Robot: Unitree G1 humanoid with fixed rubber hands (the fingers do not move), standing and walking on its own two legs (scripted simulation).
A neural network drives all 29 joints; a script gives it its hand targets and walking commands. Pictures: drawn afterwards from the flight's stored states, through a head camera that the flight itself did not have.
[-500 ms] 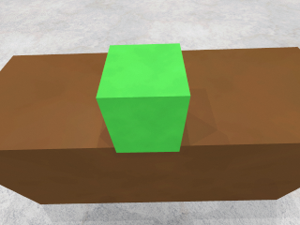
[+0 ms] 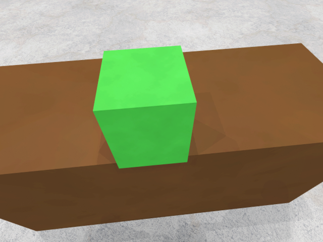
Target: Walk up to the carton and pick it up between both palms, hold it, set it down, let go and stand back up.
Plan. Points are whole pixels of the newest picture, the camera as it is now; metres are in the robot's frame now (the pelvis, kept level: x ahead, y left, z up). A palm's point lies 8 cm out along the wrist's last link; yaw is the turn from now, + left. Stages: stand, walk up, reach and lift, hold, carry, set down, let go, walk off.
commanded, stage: walk up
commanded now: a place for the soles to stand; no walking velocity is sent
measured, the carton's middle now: (148, 110) +0.43 +0.06 +0.08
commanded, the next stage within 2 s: reach and lift in 0.48 s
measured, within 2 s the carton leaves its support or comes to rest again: neither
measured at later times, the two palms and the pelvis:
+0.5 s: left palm out of the picture +0.03 +0.23 -0.13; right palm out of the picture +0.00 -0.26 -0.14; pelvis +0.00 +0.00 +0.00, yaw -3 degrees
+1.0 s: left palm out of the picture +0.07 +0.23 -0.10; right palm out of the picture +0.11 -0.24 -0.12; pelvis -0.04 -0.04 -0.02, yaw +7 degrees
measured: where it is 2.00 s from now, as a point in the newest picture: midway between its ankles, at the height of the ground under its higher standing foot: outside the picture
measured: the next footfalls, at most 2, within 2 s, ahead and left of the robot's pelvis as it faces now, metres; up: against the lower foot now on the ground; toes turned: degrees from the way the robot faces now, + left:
none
